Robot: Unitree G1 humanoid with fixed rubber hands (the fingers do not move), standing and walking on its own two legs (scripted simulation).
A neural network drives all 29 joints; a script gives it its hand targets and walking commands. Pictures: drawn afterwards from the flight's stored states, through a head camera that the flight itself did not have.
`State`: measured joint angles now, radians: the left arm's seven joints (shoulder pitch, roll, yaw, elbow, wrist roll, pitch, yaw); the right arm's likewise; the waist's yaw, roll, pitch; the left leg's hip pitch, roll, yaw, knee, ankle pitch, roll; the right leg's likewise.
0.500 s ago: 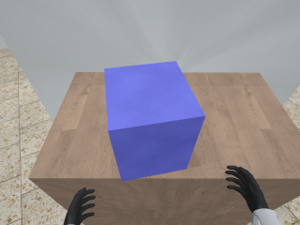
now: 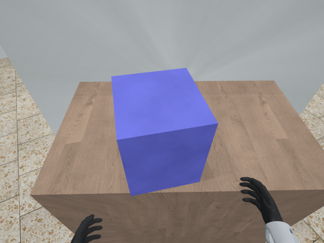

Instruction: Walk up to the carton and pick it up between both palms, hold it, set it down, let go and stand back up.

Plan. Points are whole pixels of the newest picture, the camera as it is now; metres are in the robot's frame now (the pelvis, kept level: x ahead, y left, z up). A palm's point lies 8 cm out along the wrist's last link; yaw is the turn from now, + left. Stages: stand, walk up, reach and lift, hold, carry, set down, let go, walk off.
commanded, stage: let go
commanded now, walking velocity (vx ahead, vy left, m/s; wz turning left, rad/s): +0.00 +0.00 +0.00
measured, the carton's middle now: (158, 132) +0.41 +0.02 +0.06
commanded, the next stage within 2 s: stand in 0.36 s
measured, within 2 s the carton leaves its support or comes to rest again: neither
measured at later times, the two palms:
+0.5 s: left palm out of the picture +0.17 +0.25 -0.06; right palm (270, 211) +0.21 -0.24 +0.00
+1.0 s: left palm (39, 241) +0.19 +0.30 -0.06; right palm (269, 210) +0.21 -0.23 +0.00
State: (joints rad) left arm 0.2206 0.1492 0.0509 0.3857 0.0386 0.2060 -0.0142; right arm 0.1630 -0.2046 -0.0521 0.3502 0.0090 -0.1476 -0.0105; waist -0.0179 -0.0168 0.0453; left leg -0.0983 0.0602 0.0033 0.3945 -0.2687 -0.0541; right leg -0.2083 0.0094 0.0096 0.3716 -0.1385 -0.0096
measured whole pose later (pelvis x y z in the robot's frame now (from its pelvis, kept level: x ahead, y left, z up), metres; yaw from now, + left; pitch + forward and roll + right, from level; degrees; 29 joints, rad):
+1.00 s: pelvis +0.02 +0.02 -0.01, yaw -1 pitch -3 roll -1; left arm 0.23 0.36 0.10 0.45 0.04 0.02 -0.06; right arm 0.20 -0.36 0.00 0.35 -0.01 -0.17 0.06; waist 0.00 -0.02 0.05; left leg -0.10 0.05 0.03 0.50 -0.36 -0.02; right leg -0.21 0.01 0.04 0.45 -0.20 0.01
